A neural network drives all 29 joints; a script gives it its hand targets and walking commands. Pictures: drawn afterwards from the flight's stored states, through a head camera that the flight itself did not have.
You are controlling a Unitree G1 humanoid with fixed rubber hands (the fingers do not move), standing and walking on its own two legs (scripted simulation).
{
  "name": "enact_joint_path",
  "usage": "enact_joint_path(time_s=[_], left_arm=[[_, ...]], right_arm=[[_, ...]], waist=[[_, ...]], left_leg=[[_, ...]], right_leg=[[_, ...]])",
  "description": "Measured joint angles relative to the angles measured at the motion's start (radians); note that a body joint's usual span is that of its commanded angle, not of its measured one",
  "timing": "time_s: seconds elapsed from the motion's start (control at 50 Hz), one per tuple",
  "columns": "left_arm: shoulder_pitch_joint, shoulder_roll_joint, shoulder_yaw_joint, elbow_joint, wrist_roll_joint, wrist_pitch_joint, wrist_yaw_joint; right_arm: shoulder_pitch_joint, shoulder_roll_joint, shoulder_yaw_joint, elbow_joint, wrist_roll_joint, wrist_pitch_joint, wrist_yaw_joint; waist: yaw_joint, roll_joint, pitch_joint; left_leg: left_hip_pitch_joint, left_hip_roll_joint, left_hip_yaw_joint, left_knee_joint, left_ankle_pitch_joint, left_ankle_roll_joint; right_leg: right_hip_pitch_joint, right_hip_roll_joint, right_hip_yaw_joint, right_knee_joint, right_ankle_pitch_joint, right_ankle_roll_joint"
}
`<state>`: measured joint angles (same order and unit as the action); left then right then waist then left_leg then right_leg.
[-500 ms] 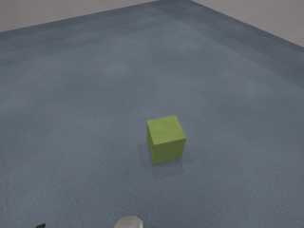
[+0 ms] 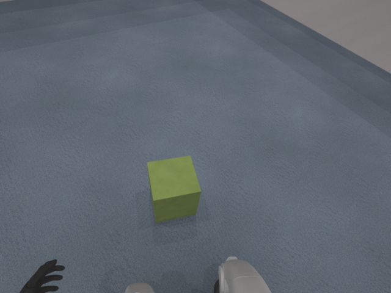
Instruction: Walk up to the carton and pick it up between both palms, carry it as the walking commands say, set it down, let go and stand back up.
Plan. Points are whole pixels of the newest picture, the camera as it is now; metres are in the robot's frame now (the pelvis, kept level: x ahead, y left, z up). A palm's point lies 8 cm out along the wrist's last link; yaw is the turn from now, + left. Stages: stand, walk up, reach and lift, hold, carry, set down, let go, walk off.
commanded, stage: walk up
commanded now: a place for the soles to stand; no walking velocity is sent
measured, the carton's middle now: (172, 189) +0.63 +0.04 -0.59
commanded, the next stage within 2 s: none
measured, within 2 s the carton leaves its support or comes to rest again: neither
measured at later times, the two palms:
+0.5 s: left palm out of the picture +0.11 +0.26 -0.08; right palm (351, 234) +0.23 -0.38 -0.08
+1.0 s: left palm (58, 290) +0.15 +0.27 -0.08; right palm (332, 218) +0.26 -0.34 -0.07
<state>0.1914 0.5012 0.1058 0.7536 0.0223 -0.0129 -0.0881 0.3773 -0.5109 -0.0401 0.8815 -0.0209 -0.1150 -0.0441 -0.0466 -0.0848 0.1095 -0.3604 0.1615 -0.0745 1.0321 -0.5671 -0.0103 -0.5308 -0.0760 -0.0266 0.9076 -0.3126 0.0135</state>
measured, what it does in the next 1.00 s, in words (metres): walks ahead: left foot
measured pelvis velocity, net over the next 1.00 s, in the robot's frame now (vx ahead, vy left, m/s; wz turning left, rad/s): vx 0.11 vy -0.05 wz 0.12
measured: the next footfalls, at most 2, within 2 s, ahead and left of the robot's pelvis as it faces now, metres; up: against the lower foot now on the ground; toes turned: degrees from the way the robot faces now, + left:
left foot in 0.20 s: +0.15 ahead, +0.07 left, +0.00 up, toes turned +10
left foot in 1.92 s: +0.23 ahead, +0.14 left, +0.00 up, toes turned +5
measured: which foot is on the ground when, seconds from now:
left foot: down 0.00-0.00, up 0.02-0.18, down 0.20-1.00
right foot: down 0.00-1.00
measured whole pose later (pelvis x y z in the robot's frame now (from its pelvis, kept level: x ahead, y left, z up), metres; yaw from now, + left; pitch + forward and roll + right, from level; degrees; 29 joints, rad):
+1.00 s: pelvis +0.11 -0.05 +0.04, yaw +7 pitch -2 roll +0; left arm 0.10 0.40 0.01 1.02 -0.01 -0.03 0.01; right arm 0.04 -0.38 0.01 1.05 0.00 -0.03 -0.01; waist 0.03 -0.02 0.13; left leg -0.32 0.02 0.04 0.74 -0.38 0.01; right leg -0.29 -0.04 -0.05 0.74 -0.41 0.01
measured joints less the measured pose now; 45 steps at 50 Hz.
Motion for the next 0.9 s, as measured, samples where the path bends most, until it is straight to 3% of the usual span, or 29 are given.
enact_joint_path(time_s=[0.04,0.1,0.18,0.22,0.3,0.36,0.44,0.52,0.68,0.78,0.9], left_arm=[[0.004,-0.009,-0.004,-0.006,-0.003,-0.014,0.006],[0.001,-0.045,-0.02,0.018,-0.006,-0.011,0.014],[0.034,-0.061,-0.041,0.041,-0.008,-0.003,0.023],[0.044,-0.053,-0.045,0.062,-0.014,0.003,0.038],[0.033,-0.041,-0.045,0.135,-0.037,0.016,0.065],[0.035,-0.043,-0.042,0.176,-0.035,0.003,0.078],[0.046,-0.051,-0.062,0.208,-0.015,-0.021,0.083],[0.013,-0.075,-0.081,0.223,-0.026,-0.038,0.09],[-0.066,-0.086,-0.096,0.211,-0.026,-0.057,0.11],[-0.085,-0.086,-0.097,0.2,-0.027,-0.046,0.117],[-0.092,-0.101,-0.098,0.233,-0.036,-0.024,0.107]], right_arm=[[-0.013,0.002,-0.002,0.012,0.008,0.02,-0.004],[-0.049,0.009,-0.001,0.034,0.017,0.031,-0.003],[-0.083,0.025,-0.002,0.033,0.03,0.01,0.009],[-0.083,0.03,-0.01,0.025,0.02,-0.002,0.012],[-0.098,0.058,0.002,0.03,-0.001,0.022,0.004],[-0.129,0.076,0.018,0.052,0.002,0.045,0.01],[-0.152,0.094,0.025,0.072,0.008,0.063,0.024],[-0.212,0.078,0.022,0.084,0.012,0.046,0.026],[-0.321,0.073,0.03,0.083,0.031,0.072,0.02],[-0.351,0.085,0.023,0.103,0.025,0.087,0.03],[-0.352,0.103,0.043,0.133,0.032,0.091,0.034]], waist=[[-0.001,0.015,0.006],[0.017,0.047,0.02],[0.053,0.07,-0.014],[0.066,0.062,-0.031],[0.043,0.06,-0.037],[0.046,0.081,-0.038],[0.063,0.078,-0.078],[0.07,0.084,-0.035],[0.062,0.099,0.047],[0.072,0.079,0.089],[0.071,0.097,0.078]], left_leg=[[-0.071,-0.034,-0.059,0.187,0.011,0.036],[-0.142,-0.071,-0.019,0.307,0.059,0.056],[-0.146,-0.103,0.101,0.078,0.032,0.061],[-0.13,-0.128,0.122,-0.006,0.095,0.066],[-0.129,-0.154,0.099,-0.001,0.103,0.044],[-0.103,-0.134,0.072,-0.026,0.1,0.023],[-0.086,-0.143,0.062,-0.09,0.097,0.031],[-0.048,-0.152,0.071,-0.161,0.138,-0.003],[-0.059,-0.134,0.075,-0.16,0.165,0.056],[-0.033,-0.146,0.09,-0.201,0.162,-0.005],[-0.013,-0.129,0.09,-0.223,0.166,0.014]], right_leg=[[0.006,0.005,-0.038,0.067,-0.044,0.013],[0.066,0.008,-0.085,0.074,-0.094,-0.007],[0.097,0.01,-0.104,0.063,-0.12,-0.022],[0.08,-0.001,-0.091,0.105,-0.151,-0.031],[0.077,0.034,-0.006,0.123,-0.223,-0.037],[0.115,0.057,-0.027,0.066,-0.157,-0.016],[0.122,0.054,-0.037,0.02,-0.172,-0.035],[0.142,0.043,-0.03,-0.01,-0.167,-0.033],[0.167,0.05,-0.057,-0.054,-0.151,-0.049],[0.17,0.029,-0.05,-0.049,-0.154,-0.031],[0.211,0.049,-0.051,-0.124,-0.117,-0.018]])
